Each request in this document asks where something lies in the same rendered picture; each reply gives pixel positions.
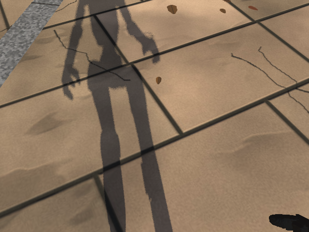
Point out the right robot hand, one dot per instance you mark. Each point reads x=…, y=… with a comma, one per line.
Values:
x=293, y=223

